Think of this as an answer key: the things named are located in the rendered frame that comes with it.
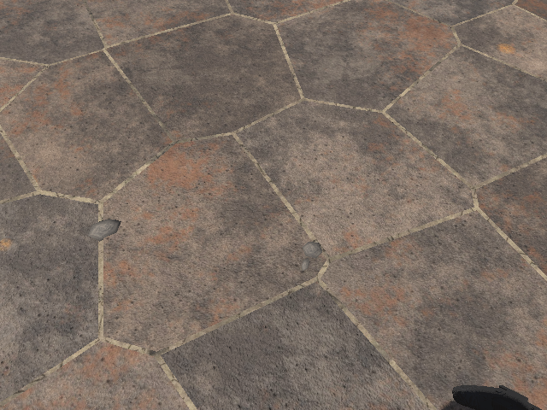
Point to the robot right hand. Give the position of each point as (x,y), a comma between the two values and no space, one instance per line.
(490,398)

